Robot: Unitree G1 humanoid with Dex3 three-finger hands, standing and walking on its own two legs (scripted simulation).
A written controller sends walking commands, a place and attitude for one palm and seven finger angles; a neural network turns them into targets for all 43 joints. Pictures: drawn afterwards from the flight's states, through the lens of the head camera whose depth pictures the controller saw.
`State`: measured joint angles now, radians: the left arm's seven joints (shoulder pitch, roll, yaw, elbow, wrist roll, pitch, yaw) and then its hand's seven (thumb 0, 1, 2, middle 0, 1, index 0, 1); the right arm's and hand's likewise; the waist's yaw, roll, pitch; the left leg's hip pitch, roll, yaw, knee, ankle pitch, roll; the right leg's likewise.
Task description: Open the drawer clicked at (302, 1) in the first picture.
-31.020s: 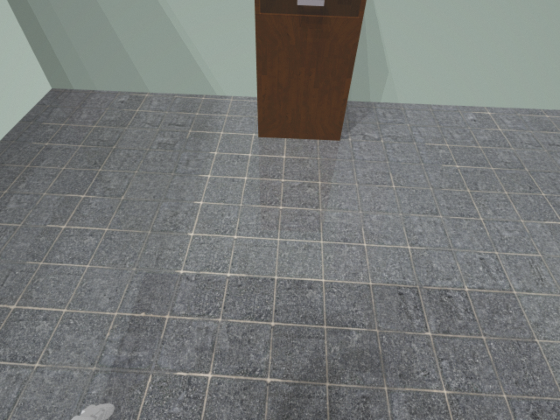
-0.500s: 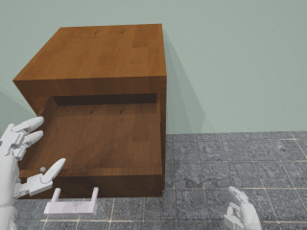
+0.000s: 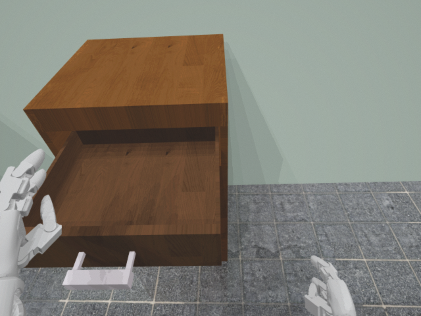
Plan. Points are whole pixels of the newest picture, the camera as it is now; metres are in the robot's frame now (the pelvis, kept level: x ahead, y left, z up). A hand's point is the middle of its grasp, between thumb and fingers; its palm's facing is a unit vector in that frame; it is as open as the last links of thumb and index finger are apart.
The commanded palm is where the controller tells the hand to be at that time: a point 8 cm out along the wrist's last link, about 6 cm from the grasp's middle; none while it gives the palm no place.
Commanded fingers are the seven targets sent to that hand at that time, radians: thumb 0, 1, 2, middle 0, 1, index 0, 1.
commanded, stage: step back with the hand held close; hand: left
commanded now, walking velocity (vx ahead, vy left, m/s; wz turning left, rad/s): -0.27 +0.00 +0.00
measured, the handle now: (102, 267) +0.20 +0.24 -0.01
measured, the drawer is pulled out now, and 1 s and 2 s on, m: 0.30 0.30 0.30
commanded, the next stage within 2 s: stop stepping back and stand still in 1.16 s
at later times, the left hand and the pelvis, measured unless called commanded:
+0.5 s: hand (24, 257) +0.14 +0.26 +0.17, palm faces +0.33 -0.80 -0.50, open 7.4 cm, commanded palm +0.08 +0.30 +0.19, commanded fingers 0.00 0.90 0.90 -0.20 -0.30 -0.20 -0.30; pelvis -0.05 +0.02 -0.01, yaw +0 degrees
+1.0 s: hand out of the picture +0.07 +0.23 +0.18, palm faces +0.35 -0.82 -0.45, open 7.4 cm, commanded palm +0.00 +0.28 +0.19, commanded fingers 0.00 0.90 0.90 -0.20 -0.30 -0.20 -0.30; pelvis -0.13 +0.00 -0.01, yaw -2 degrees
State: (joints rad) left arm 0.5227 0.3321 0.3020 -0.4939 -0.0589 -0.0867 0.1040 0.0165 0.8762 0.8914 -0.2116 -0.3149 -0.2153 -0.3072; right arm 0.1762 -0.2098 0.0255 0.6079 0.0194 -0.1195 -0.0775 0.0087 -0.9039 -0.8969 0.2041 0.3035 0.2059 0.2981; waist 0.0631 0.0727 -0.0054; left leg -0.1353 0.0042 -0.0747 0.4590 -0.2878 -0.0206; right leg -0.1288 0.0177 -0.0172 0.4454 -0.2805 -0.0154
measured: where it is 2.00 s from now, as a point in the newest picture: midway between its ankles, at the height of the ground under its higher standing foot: outside the picture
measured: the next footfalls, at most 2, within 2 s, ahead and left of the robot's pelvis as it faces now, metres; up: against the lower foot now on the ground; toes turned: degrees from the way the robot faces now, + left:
right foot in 1.04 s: -0.16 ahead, -0.12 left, +0.00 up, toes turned -3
left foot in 1.42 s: -0.27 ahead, +0.09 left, +0.00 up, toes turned +4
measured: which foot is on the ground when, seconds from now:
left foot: down 0.00-1.00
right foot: down 0.00-0.76, up 0.78-1.00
